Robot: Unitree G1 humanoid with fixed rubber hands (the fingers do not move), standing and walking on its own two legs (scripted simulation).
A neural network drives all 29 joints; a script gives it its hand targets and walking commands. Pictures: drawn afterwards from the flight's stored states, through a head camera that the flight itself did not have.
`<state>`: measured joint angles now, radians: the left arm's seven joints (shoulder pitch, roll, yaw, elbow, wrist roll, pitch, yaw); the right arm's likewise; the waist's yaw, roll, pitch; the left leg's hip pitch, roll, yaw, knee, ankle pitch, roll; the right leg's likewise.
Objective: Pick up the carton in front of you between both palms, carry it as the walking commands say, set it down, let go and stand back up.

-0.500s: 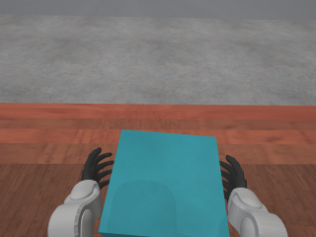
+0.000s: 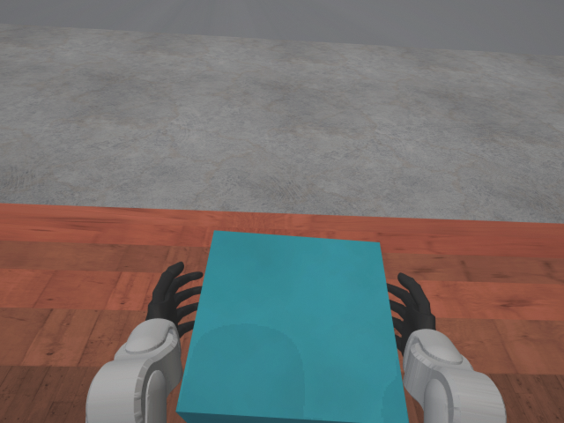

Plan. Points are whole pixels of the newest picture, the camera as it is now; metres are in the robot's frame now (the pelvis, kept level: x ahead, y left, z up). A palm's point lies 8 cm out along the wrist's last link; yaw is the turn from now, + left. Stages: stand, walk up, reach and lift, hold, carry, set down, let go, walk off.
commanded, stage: carry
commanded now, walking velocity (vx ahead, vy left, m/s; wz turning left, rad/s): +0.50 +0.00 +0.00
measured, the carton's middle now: (287, 349) +0.24 +0.00 +0.03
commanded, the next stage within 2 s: none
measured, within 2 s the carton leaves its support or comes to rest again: neither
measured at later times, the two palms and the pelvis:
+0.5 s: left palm (217, 144) +0.64 +0.16 +0.10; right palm (361, 151) +0.67 -0.15 +0.09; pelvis +0.31 -0.02 +0.00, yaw +4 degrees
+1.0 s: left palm (238, 97) +0.99 +0.16 +0.05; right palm (344, 108) +0.97 -0.15 +0.04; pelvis +0.67 +0.02 -0.09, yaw -2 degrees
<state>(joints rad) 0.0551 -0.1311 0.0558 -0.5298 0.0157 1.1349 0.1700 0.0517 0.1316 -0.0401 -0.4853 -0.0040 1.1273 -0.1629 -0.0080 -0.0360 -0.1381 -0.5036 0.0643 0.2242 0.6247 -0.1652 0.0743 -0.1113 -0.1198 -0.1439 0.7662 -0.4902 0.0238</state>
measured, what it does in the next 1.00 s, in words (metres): goes down: right foot, then left foot 0.12 m lower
